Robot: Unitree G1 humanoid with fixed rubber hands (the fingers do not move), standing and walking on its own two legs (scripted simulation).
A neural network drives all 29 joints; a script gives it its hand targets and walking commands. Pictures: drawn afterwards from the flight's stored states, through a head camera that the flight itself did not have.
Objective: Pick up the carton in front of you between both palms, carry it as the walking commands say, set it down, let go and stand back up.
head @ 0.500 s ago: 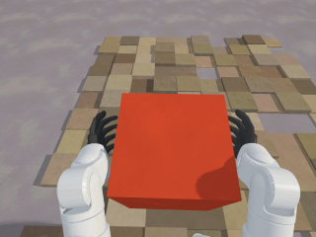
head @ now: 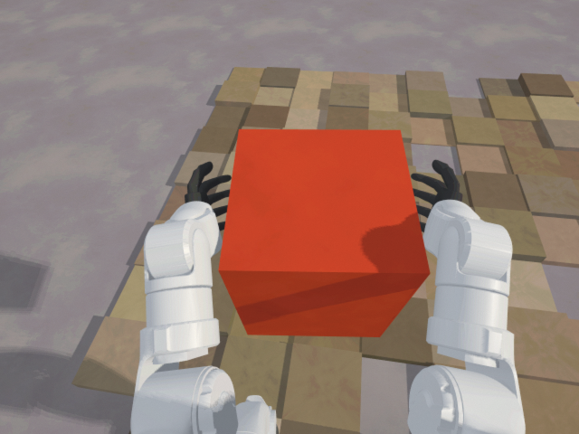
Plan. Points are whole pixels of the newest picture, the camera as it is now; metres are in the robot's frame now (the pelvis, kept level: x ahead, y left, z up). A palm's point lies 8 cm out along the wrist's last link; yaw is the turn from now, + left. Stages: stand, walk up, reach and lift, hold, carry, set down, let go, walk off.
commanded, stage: carry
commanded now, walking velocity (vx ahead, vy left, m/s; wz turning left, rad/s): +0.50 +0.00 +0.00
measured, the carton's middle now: (316, 243) +0.36 +0.02 +0.05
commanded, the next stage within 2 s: none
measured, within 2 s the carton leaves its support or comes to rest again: neither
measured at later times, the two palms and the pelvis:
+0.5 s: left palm (262, 85) +0.69 +0.13 +0.10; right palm (428, 92) +0.67 -0.18 +0.11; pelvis +0.35 +0.00 -0.01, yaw -1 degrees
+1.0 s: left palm (255, 30) +0.97 +0.18 +0.08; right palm (380, 26) +0.99 -0.12 +0.09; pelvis +0.66 +0.02 -0.02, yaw +0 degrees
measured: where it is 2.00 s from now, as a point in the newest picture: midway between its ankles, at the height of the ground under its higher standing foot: (329, 197)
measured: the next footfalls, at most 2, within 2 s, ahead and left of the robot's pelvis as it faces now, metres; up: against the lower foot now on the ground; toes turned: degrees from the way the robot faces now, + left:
left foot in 0.12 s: +0.25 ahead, +0.11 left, +0.00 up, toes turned -1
right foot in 0.52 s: +0.51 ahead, -0.09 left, -0.01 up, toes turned -3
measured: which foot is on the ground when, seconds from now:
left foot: up 0.00-0.10, down 0.12-0.52, up 0.54-0.94, down 0.96-1.00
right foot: down 0.00-0.12, up 0.14-0.50, down 0.52-0.98, up 1.00-1.00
